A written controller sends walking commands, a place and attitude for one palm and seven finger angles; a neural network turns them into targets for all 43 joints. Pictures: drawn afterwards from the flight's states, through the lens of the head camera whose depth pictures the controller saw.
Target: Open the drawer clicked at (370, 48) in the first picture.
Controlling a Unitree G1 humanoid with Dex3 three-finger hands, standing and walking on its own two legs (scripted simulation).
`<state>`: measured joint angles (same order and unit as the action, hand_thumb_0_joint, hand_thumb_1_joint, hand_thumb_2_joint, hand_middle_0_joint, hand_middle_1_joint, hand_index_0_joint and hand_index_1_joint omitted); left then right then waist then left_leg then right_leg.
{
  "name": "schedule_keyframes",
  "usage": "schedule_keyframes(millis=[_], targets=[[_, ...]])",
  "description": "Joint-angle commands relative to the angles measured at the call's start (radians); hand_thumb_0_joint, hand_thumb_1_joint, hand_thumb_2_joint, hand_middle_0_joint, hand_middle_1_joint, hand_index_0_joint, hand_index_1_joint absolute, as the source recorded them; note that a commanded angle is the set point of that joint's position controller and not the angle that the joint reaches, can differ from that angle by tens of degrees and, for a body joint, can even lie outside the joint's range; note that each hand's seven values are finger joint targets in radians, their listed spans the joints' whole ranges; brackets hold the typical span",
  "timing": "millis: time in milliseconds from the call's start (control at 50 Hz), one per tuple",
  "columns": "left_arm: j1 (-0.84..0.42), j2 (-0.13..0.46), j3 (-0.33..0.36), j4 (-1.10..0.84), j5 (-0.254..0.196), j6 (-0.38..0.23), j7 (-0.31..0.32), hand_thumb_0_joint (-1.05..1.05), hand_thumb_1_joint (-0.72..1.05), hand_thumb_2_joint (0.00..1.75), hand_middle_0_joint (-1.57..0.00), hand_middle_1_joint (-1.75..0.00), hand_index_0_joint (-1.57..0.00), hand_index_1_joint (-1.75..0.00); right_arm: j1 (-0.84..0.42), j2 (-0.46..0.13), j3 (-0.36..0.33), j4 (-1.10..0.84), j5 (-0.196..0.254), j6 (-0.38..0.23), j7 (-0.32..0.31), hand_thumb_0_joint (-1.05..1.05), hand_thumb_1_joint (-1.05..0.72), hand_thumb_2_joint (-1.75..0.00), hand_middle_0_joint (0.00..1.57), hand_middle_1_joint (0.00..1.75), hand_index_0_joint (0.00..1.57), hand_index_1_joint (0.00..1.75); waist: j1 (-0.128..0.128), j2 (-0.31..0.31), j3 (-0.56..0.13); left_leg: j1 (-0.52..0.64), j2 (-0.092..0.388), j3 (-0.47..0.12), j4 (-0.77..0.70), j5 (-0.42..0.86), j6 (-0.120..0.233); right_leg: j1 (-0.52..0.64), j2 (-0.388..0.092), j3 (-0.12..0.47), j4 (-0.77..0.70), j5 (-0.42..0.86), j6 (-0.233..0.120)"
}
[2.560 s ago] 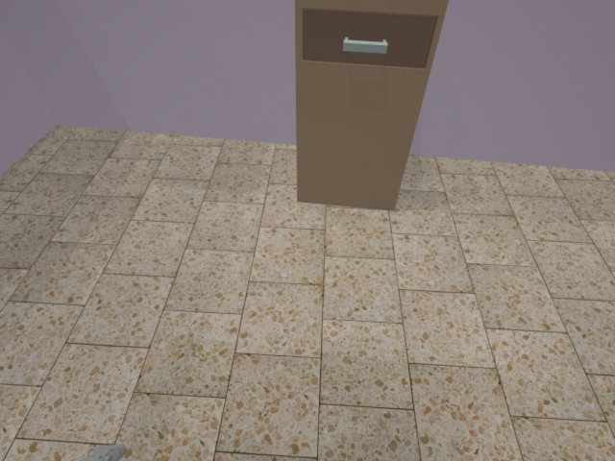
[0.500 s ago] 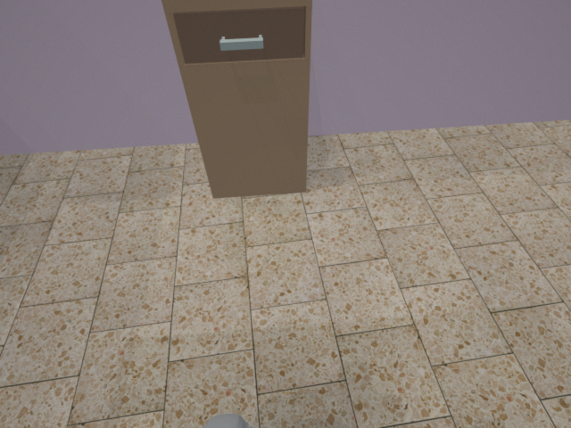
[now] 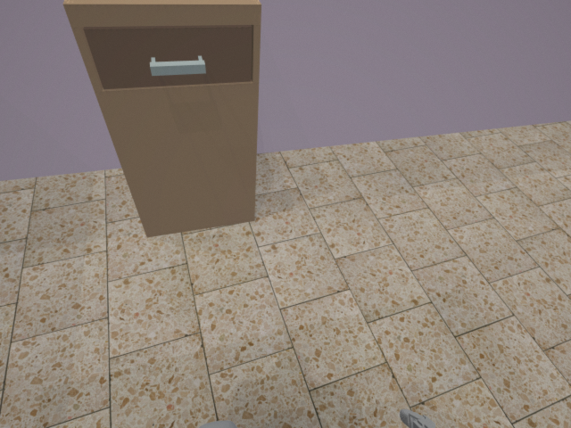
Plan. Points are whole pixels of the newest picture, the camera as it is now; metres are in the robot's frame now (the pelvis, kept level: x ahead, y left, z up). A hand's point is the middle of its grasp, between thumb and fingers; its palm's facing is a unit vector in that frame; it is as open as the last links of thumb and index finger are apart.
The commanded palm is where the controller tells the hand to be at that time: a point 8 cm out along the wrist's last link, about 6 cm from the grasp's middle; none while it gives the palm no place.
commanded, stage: walk to a spot facing it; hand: left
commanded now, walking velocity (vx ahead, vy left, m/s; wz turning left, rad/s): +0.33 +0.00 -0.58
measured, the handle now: (177, 63) +0.94 +0.39 +0.01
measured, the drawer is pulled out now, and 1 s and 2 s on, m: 0.00 0.00 0.00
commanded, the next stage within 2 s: turn to face it in 0.62 s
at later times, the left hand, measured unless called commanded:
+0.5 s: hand (208, 337) +0.29 +0.16 -0.16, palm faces -0.26 -0.96 -0.13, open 7.4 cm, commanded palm none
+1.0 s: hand (219, 295) +0.37 +0.16 -0.16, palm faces -0.26 -0.94 -0.20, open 7.4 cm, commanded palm none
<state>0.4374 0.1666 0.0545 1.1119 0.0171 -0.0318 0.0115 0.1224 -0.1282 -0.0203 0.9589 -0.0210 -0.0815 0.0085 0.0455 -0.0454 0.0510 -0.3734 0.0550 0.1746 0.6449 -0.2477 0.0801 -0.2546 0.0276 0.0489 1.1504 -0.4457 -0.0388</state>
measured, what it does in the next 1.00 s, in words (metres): walks ahead, turning right: right foot, then left foot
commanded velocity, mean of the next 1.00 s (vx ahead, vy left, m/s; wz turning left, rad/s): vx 0.05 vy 0.00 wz -0.23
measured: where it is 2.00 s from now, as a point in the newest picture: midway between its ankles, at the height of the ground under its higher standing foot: outside the picture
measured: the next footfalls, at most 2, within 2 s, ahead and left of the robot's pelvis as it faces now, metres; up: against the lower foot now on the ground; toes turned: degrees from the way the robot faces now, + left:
right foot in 0.60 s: +0.24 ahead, -0.10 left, +0.00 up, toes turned -25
left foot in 1.00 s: +0.34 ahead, +0.10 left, +0.00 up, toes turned -14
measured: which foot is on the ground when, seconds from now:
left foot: down 0.00-0.58, up 0.60-0.98, down 1.00-1.00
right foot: up 0.00-0.58, down 0.60-1.00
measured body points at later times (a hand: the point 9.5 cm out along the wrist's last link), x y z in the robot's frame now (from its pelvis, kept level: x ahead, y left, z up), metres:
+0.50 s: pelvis +0.15 +0.02 +0.01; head +0.19 +0.03 +0.46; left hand +0.30 +0.21 -0.15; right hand +0.01 -0.14 -0.13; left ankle +0.07 +0.08 -0.72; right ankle +0.21 -0.10 -0.68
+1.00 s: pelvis +0.24 +0.01 +0.01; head +0.24 +0.02 +0.46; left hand +0.38 +0.21 -0.14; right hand +0.24 -0.25 -0.13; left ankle +0.31 +0.11 -0.72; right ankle +0.21 -0.08 -0.72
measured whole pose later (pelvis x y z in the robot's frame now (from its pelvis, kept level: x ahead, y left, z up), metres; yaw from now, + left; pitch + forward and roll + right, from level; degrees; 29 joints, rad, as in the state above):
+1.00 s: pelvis +0.24 +0.01 +0.01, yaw -19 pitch -1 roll -2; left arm 0.21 0.17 0.04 0.97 0.03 0.00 0.02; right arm 0.18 -0.19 -0.04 0.97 -0.01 0.01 -0.01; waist 0.00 0.02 0.01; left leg -0.34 0.08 0.04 0.66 -0.28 -0.05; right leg -0.23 0.02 -0.12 0.54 -0.30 -0.04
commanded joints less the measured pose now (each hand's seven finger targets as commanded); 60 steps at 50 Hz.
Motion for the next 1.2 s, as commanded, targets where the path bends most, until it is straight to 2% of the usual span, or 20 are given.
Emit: schedule_keyframes(millis=[0,60,160,320,420,520,540,560,580,600,620,680,740,880,960,980,1000,1020,1060,1180], targets=[[-0.026,0.037,0.027,-0.099,0.018,0.003,-0.027,0.00,0.90,0.90,-0.20,-0.30,-0.20,-0.30,0.173,-0.108,-0.034,0.025,0.000,-0.011,-0.028,0.00,-0.90,-0.90,0.20,0.30,0.20,0.30,-0.033,0.135,0.061,0.081,0.299,-0.292,-0.463,-0.043,0.006,-0.279,-0.123,-0.008,0.177,0.163,0.008],[0.011,0.012,0.033,-0.095,0.021,0.038,-0.032,0.00,0.90,0.90,-0.20,-0.30,-0.20,-0.30,0.183,-0.101,-0.035,0.040,0.006,-0.023,-0.034,0.00,-0.90,-0.90,0.20,0.30,0.20,0.30,0.007,0.161,0.025,0.072,0.253,-0.133,-0.469,0.041,-0.039,-0.293,-0.123,-0.025,0.153,0.259,0.029],[-0.078,0.033,0.049,-0.136,0.022,0.060,-0.040,0.00,0.90,0.90,-0.20,-0.30,-0.20,-0.30,0.255,-0.107,-0.036,0.053,0.013,-0.029,-0.042,0.00,-0.90,-0.90,0.20,0.30,0.20,0.30,-0.005,0.147,0.042,0.191,0.238,-0.047,-0.468,0.201,-0.105,-0.458,-0.129,-0.027,0.127,0.384,0.055],[-0.278,0.033,0.033,-0.200,0.013,0.065,-0.040,0.00,0.90,0.90,-0.20,-0.30,-0.20,-0.30,0.392,-0.126,-0.030,0.102,0.005,-0.008,-0.054,0.00,-0.90,-0.90,0.20,0.30,0.20,0.30,-0.068,0.145,0.064,0.379,0.271,0.031,-0.360,0.669,-0.046,-0.497,-0.114,-0.128,-0.117,0.315,0.066],[-0.358,0.027,0.024,-0.229,0.008,0.063,-0.036,0.00,0.90,0.90,-0.20,-0.30,-0.20,-0.30,0.414,-0.132,-0.038,0.117,-0.004,0.019,-0.055,0.00,-0.90,-0.90,0.20,0.30,0.20,0.30,-0.093,0.159,0.060,0.445,0.299,0.096,-0.291,0.776,0.014,-0.424,-0.084,-0.191,-0.290,0.210,0.040],[-0.251,0.067,0.034,-0.225,0.014,0.034,-0.026,0.00,0.90,0.90,-0.20,-0.30,-0.20,-0.30,0.382,-0.182,-0.063,0.087,0.001,0.037,-0.046,0.00,-0.90,-0.90,0.20,0.30,0.20,0.30,-0.035,0.185,-0.074,0.466,0.313,0.135,-0.012,1.015,0.004,-0.165,-0.004,-0.239,-0.496,0.143,-0.008],[-0.153,0.096,0.044,-0.203,0.017,0.019,-0.024,0.00,0.90,0.90,-0.20,-0.30,-0.20,-0.30,0.351,-0.191,-0.065,0.065,0.008,0.038,-0.039,0.00,-0.90,-0.90,0.20,0.30,0.20,0.30,0.023,0.166,-0.129,0.371,0.305,0.145,0.151,0.926,-0.030,0.012,-0.012,-0.216,-0.606,0.245,-0.020],[-0.030,0.179,0.062,-0.169,0.020,0.004,-0.015,0.00,0.90,0.90,-0.20,-0.30,-0.20,-0.30,0.338,-0.170,-0.063,0.034,0.025,0.042,-0.030,0.00,-0.90,-0.90,0.20,0.30,0.20,0.30,0.074,0.006,-0.248,0.110,0.239,0.161,0.446,0.549,-0.086,0.345,-0.176,-0.013,-0.648,0.651,-0.096],[0.032,0.272,0.082,-0.153,0.000,0.001,0.000,0.00,0.90,0.90,-0.20,-0.30,-0.20,-0.30,0.301,-0.104,-0.052,-0.016,0.027,0.041,-0.030,0.00,-0.90,-0.90,0.20,0.30,0.20,0.30,0.067,-0.164,-0.322,-0.215,0.032,0.097,0.775,-0.375,-0.167,0.529,-0.456,0.418,-0.636,1.293,-0.257],[0.014,0.279,0.081,-0.160,-0.018,0.013,0.015,0.00,0.90,0.90,-0.20,-0.30,-0.20,-0.30,0.226,-0.128,-0.053,-0.041,0.024,0.049,-0.046,0.00,-0.90,-0.90,0.20,0.30,0.20,0.30,0.074,-0.079,-0.317,-0.229,0.056,-0.099,0.801,-0.382,-0.149,0.486,-0.452,0.345,-0.658,1.287,-0.304],[-0.068,0.227,0.071,-0.180,-0.019,0.027,0.024,0.00,0.90,0.90,-0.20,-0.30,-0.20,-0.30,0.173,-0.109,-0.058,-0.053,0.020,0.061,-0.045,0.00,-0.90,-0.90,0.20,0.30,0.20,0.30,0.043,0.029,-0.165,-0.249,0.090,-0.128,0.780,-0.288,-0.143,0.344,-0.402,0.263,-0.693,1.126,-0.273],[-0.206,0.168,0.050,-0.219,-0.011,0.016,0.025,0.00,0.90,0.90,-0.20,-0.30,-0.20,-0.30,0.169,-0.099,-0.055,-0.039,0.000,0.093,-0.039,0.00,-0.90,-0.90,0.20,0.30,0.20,0.30,-0.047,0.005,-0.050,-0.174,0.109,-0.156,0.644,-0.164,-0.160,0.047,-0.300,0.178,-0.791,0.863,-0.171],[-0.253,0.147,0.039,-0.226,0.005,0.010,0.026,0.00,0.90,0.90,-0.20,-0.30,-0.20,-0.30,0.262,-0.075,-0.045,0.006,-0.002,0.114,-0.037,0.00,-0.90,-0.90,0.20,0.30,0.20,0.30,-0.105,0.005,-0.081,-0.080,0.078,-0.144,0.538,-0.111,-0.159,-0.061,-0.239,0.065,-0.809,0.739,-0.144],[-0.196,0.135,0.018,-0.183,0.011,0.006,0.016,0.00,0.90,0.90,-0.20,-0.30,-0.20,-0.30,0.122,-0.089,-0.025,-0.012,0.011,0.093,-0.021,0.00,-0.90,-0.90,0.20,0.30,0.20,0.30,-0.045,-0.114,-0.082,0.010,0.020,-0.122,0.137,-0.100,-0.134,0.036,-0.221,0.007,-0.810,0.552,-0.120],[-0.183,0.160,0.027,-0.174,0.000,0.026,0.025,0.00,0.90,0.90,-0.20,-0.30,-0.20,-0.30,0.126,-0.122,-0.029,-0.011,0.007,0.087,-0.015,0.00,-0.90,-0.90,0.20,0.30,0.20,0.30,-0.049,-0.038,-0.047,0.158,0.015,-0.115,-0.132,0.074,-0.121,0.003,-0.257,-0.035,-0.688,0.469,-0.057],[-0.159,0.140,0.026,-0.179,-0.004,0.035,0.023,0.00,0.90,0.90,-0.20,-0.30,-0.20,-0.30,0.146,-0.166,-0.036,-0.010,0.004,0.084,-0.012,0.00,-0.90,-0.90,0.20,0.30,0.20,0.30,-0.048,0.098,-0.053,0.213,0.081,-0.213,-0.196,0.221,-0.093,-0.056,-0.208,-0.083,-0.594,0.337,-0.010],[-0.140,0.097,0.021,-0.195,-0.009,0.042,0.022,0.00,0.90,0.90,-0.20,-0.30,-0.20,-0.30,0.159,-0.234,-0.049,-0.022,-0.003,0.084,-0.013,0.00,-0.90,-0.90,0.20,0.30,0.20,0.30,-0.044,0.294,-0.034,0.209,0.247,-0.427,-0.261,0.416,-0.005,-0.151,-0.117,-0.159,-0.464,0.100,0.054],[-0.170,0.095,0.015,-0.211,-0.007,0.045,0.021,0.00,0.90,0.90,-0.20,-0.30,-0.20,-0.30,0.165,-0.263,-0.056,-0.028,-0.007,0.090,-0.013,0.00,-0.90,-0.90,0.20,0.30,0.20,0.30,-0.050,0.347,0.002,0.147,0.343,-0.541,-0.354,0.439,0.087,-0.180,-0.077,-0.156,-0.277,-0.142,0.075],[-0.224,0.125,0.031,-0.211,0.002,0.054,0.021,0.00,0.90,0.90,-0.20,-0.30,-0.20,-0.30,0.145,-0.236,-0.053,-0.024,-0.008,0.090,-0.029,0.00,-0.90,-0.90,0.20,0.30,0.20,0.30,-0.057,0.290,0.012,0.098,0.275,-0.534,-0.398,0.302,0.105,-0.227,-0.094,-0.060,-0.094,-0.088,0.072],[-0.227,0.107,0.041,-0.217,-0.003,0.053,0.008,0.00,0.90,0.90,-0.20,-0.30,-0.20,-0.30,0.129,-0.243,-0.072,-0.052,-0.002,0.088,-0.029,0.00,-0.90,-0.90,0.20,0.30,0.20,0.30,-0.064,0.169,-0.124,0.235,0.180,-0.439,-0.340,0.252,0.083,-0.252,-0.086,-0.052,-0.114,0.024,0.099]])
